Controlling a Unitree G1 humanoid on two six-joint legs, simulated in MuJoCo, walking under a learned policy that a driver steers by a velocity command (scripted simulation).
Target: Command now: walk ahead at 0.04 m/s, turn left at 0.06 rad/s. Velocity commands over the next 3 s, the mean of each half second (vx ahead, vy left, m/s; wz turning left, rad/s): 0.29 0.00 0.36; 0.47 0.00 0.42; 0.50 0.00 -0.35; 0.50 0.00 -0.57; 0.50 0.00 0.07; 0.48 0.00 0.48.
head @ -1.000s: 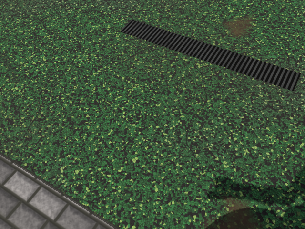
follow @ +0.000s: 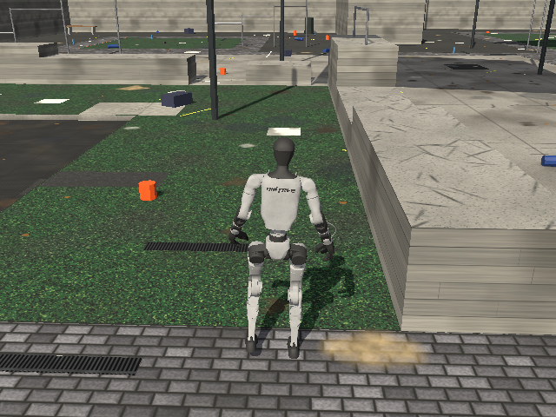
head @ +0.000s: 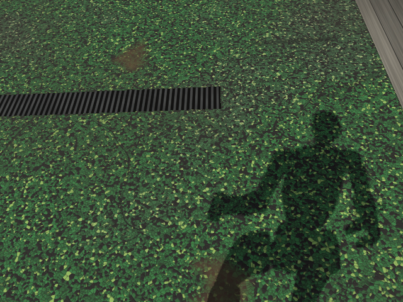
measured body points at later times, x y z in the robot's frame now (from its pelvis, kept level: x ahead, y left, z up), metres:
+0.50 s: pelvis +0.10 +0.09 -0.02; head +0.12 +0.12 +0.43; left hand +0.10 +0.40 -0.14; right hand +0.32 -0.15 -0.10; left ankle +0.11 +0.18 -0.74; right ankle +0.02 -0.09 -0.68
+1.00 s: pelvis +0.38 +0.18 -0.02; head +0.41 +0.21 +0.43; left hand +0.46 +0.50 -0.10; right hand +0.53 -0.07 -0.14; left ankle +0.14 +0.19 -0.66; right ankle +0.51 +0.14 -0.74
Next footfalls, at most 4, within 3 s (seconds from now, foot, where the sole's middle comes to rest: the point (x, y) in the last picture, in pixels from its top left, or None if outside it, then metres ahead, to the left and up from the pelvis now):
0.44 left None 0.14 0.19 -0.78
0.94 right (178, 280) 0.54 0.16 -0.78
1.38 left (89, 251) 0.66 0.47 -0.78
1.88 right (156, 177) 0.97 0.25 -0.78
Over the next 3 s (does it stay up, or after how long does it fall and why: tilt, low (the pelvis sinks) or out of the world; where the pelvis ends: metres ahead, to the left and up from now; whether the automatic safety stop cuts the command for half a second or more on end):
stays up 1.45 0.35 -0.01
